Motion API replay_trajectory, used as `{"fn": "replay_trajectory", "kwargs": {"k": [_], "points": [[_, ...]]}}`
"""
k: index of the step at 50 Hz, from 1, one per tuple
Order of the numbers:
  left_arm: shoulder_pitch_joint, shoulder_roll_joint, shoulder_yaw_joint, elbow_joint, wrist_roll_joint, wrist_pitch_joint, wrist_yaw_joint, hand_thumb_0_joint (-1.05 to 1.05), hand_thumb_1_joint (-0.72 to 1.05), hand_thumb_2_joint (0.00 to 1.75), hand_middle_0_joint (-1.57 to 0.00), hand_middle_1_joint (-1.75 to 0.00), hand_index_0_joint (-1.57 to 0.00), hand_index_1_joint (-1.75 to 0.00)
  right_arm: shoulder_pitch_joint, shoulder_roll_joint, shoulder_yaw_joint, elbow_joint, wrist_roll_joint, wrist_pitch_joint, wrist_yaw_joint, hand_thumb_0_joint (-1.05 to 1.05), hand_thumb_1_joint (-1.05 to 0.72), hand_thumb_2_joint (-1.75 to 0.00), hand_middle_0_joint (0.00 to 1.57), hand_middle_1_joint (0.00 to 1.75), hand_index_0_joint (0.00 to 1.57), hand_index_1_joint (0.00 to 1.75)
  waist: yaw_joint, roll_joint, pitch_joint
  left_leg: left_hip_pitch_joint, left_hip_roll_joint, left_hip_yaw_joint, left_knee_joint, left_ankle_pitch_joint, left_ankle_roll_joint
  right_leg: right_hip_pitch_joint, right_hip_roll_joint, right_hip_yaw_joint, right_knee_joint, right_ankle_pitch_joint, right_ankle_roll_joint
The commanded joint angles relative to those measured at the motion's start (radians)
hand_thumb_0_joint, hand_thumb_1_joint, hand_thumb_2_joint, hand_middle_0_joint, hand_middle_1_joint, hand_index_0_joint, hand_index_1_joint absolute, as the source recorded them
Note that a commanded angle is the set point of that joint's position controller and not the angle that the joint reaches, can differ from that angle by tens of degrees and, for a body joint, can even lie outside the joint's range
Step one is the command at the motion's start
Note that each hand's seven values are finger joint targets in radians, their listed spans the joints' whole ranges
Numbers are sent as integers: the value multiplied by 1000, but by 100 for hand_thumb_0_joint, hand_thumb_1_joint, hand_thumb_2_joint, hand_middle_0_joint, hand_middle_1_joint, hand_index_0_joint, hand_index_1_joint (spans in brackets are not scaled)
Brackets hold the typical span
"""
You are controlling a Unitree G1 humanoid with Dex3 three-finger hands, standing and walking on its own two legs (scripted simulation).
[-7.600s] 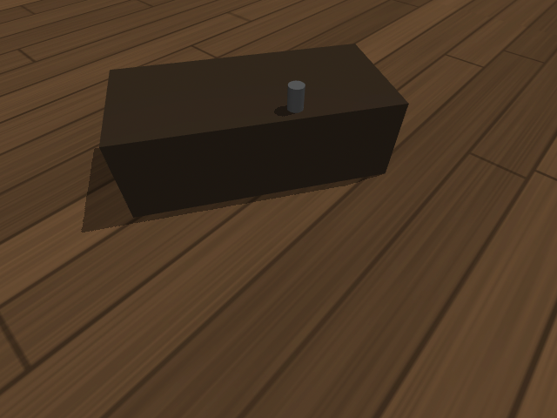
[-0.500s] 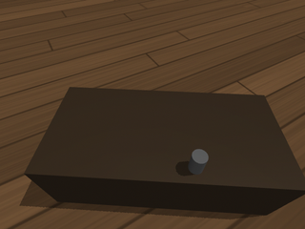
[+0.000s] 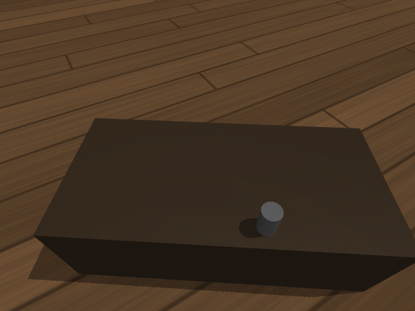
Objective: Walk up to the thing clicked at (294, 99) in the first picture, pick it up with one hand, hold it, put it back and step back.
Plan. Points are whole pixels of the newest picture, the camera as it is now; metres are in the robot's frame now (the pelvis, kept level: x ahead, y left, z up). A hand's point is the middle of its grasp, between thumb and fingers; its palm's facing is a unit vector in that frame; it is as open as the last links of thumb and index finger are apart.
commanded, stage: stand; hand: right
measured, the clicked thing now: (269, 219) +0.46 -0.20 -0.31
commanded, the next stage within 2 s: go down in 0.16 s
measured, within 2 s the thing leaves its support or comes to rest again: neither
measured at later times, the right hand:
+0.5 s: hand out of the picture +0.15 -0.24 -0.15, palm faces +0.07 +0.95 -0.31, open 11.0 cm
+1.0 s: hand (338, 309) +0.17 -0.27 -0.14, palm faces +0.11 +0.94 -0.32, open 17.4 cm
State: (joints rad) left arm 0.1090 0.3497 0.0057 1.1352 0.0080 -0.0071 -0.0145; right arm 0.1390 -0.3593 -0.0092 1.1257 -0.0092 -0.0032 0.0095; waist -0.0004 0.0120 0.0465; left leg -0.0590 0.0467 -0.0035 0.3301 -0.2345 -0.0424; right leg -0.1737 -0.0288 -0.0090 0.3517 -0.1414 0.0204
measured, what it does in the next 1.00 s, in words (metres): stands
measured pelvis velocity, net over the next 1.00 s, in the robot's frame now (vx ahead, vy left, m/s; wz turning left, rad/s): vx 0.01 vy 0.01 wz -0.01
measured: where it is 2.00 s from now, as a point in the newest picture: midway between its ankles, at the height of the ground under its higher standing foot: outside the picture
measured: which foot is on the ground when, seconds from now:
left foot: down 0.00-1.00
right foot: down 0.00-1.00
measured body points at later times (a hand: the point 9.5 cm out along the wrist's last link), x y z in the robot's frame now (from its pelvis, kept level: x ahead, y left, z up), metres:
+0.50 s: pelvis -0.01 +0.00 -0.02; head +0.04 +0.01 +0.43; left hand +0.16 +0.29 -0.12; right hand +0.15 -0.29 -0.13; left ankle -0.03 +0.15 -0.75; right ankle +0.03 -0.13 -0.75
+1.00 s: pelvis +0.01 +0.01 -0.04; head +0.05 +0.01 +0.41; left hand +0.17 +0.29 -0.11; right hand +0.16 -0.32 -0.12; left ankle -0.03 +0.15 -0.75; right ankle +0.03 -0.13 -0.75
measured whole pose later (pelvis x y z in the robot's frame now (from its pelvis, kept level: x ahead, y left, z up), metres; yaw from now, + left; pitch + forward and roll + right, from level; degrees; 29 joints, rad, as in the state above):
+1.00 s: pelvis +0.01 +0.01 -0.04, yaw -1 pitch +9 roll +1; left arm 0.28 0.27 0.09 0.51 -0.02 -0.08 0.07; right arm 0.18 -0.38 -0.21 0.55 0.01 0.30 0.11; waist 0.01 -0.01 -0.09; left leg -0.47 0.03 0.01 0.78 -0.47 -0.03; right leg -0.59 -0.05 0.03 0.79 -0.35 0.04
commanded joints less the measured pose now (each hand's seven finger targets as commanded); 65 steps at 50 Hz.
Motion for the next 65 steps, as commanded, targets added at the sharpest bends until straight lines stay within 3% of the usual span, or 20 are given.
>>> {"fn": "replay_trajectory", "kwargs": {"k": [1, 12, 13, 14, 15, 16, 18, 19, 20, 22, 24, 25, 29, 30, 36, 39, 42, 54, 64, 65], "points": [[-33, 229, 38, -61, -2, -23, 18, 0, 90, 90, -20, -30, -20, -30, -33, -205, -38, -62, -1, -18, -11, 0, -90, -90, 20, 30, 20, 30, 6, -16, -46, -75, 79, -57, -75, 76, 55, 62, -95, 84, -47, 70, -38], [-31, 221, 36, -64, -1, -24, 19, 0, 90, 90, -20, -30, -20, -30, -33, -214, -38, -63, 0, -20, -14, 0, -90, -90, 20, 30, 20, 30, 3, -6, -70, -54, 86, -55, -61, 138, 54, 82, -103, 90, -37, 164, -40], [-33, 223, 36, -65, 0, -25, 20, 0, 82, 82, -12, -22, -12, -22, -34, -210, -37, -66, 0, -21, -13, 0, -82, -82, 12, 22, 12, 22, 2, -10, -86, -51, 89, -55, -59, 153, 54, 93, -105, 83, -29, 180, -41], [-384, 63, 32, -416, -83, -133, 30, 0, 74, 74, -4, -14, -4, -14, -385, -20, -2, -417, 72, -99, -28, 0, -74, -74, 4, 14, 4, 14, 14, -116, -88, -207, -43, 38, 63, 102, 41, -26, 14, -33, 52, 43, -17], [-339, 125, 35, -452, -87, -154, 45, 0, 66, 66, -2, -6, -2, -6, -345, -101, -24, -478, 71, -108, -34, 0, -66, -66, 3, 6, 3, 6, -7, -75, -106, -169, -52, 48, 54, 54, 42, -4, 9, -21, 39, -5, -14], [-256, 180, 71, -341, -87, -142, 55, 0, 58, 58, -2, -4, -1, -5, -224, -125, -37, -301, 67, -70, -40, 0, -58, -58, 3, 6, 3, 6, -18, -64, -53, -206, -56, 53, 52, -15, 43, -33, 15, -19, 40, -67, -19], [-105, 200, 133, -286, -86, -112, 61, 0, 42, 42, -2, -4, -1, -4, -186, -168, -109, -201, 63, -9, -40, 0, -42, -42, 1, 7, 2, 7, 14, -24, -75, -258, -58, 62, 92, 19, 33, -49, 21, -22, 87, -37, -20], [-103, 225, 154, -357, -82, -115, 74, 0, 34, 34, -2, -4, -2, -4, -210, -202, -133, -222, 52, 5, -47, 0, -34, -34, 2, 7, 3, 7, 33, -4, -179, -245, -52, 59, 107, 65, 30, -17, 16, -17, 108, 15, -18], [-156, 212, 137, -413, -79, -121, 82, 0, 31, 26, -2, -4, -2, -4, -248, -227, -133, -251, 42, 19, -48, 0, -26, -26, 2, 7, 3, 7, 13, 5, -261, -228, -51, 56, 127, 101, 33, -11, 15, -13, 135, 60, -15], [-31, 181, 157, -330, -48, -99, 87, 0, 25, 21, -2, -4, -3, -4, -276, -242, -149, -193, 5, 75, -23, 0, -19, -22, 4, 6, 4, 6, 19, 21, -225, -296, -53, 48, 153, 107, 37, -54, 20, -15, 178, 68, -22], [69, 157, 175, -361, -30, -92, 71, 0, 11, 17, -3, -5, -4, -4, -121, -241, -195, -195, -11, 134, 10, 0, -8, -17, 5, 5, 5, 5, 10, 34, -288, -266, -58, 58, 177, 158, 36, -47, 27, -19, 196, 111, -26], [48, 179, 190, -497, -35, -96, 62, 0, 3, 14, -4, -5, -5, -4, -91, -236, -203, -263, -7, 164, 20, 0, -1, -16, 4, 5, 4, 5, 14, 21, -361, -229, -57, 56, 177, 196, 37, -19, 31, -25, 198, 143, -25], [74, 102, 142, -466, -49, -70, 33, 0, -15, 9, -5, -6, -6, -4, -100, -234, -188, -405, -15, 265, 60, 0, 16, -11, 4, 5, 4, 5, -1, -93, -206, -338, -58, 56, 185, 77, 44, -132, 33, -35, 200, 20, -24], [-1, 113, 145, -556, -53, -80, 31, 0, -22, 8, -5, -6, -6, -5, -136, -213, -175, -459, -8, 274, 62, 0, 24, -11, 3, 6, 4, 6, 9, -73, -209, -354, -61, 57, 193, 40, 44, -153, 25, -30, 202, -18, -23], [0, 101, 145, -664, -39, -102, 41, 0, -51, 5, -7, -6, -6, -6, -129, -238, -219, -594, -4, 267, 75, 0, 55, -8, 1, 7, 2, 7, 8, -48, -241, -388, -54, 50, 240, 15, 41, -189, 15, -7, 268, -32, -28], [15, 120, 161, -753, -33, -126, 66, 0, -53, 5, -7, -6, -6, -6, -115, -247, -242, -654, 0, 246, 78, 0, 55, -8, 0, 7, 2, 7, 20, -13, -335, -380, -52, 48, 288, 86, 34, -165, 11, -1, 321, 42, -27], [106, 110, 161, -732, -24, -133, 85, 0, -55, 6, -6, -6, -6, -6, -38, -255, -264, -657, 0, 246, 81, 0, 58, -8, 0, 7, 2, 7, 10, -34, -334, -394, -49, 49, 321, 125, 30, -172, 13, -1, 356, 88, -25], [203, 69, 120, -819, -32, -107, 106, 0, -54, 4, -6, -5, -6, -6, 32, -286, -299, -801, 11, 324, 131, 0, 61, -6, 0, 7, 2, 7, 3, -82, -249, -476, -47, 50, 357, 88, 30, -264, 17, -11, 405, 42, -25], [234, 94, 146, -981, -35, -108, 111, 0, -54, 5, -6, -6, -6, -6, 82, -294, -336, -908, 21, 346, 150, 0, 61, -6, 0, 7, 2, 7, 17, -56, -324, -484, -51, 50, 407, 104, 28, -258, 10, 4, 450, 78, -26], [274, 68, 125, -936, -34, -105, 110, 0, -54, 5, -6, -6, -6, -6, 87, -294, -339, -931, 22, 346, 149, 0, 61, -7, 0, 7, 2, 7, 4, -71, -316, -498, -53, 51, 411, 90, 29, -261, 10, 5, 450, 68, -24]]}}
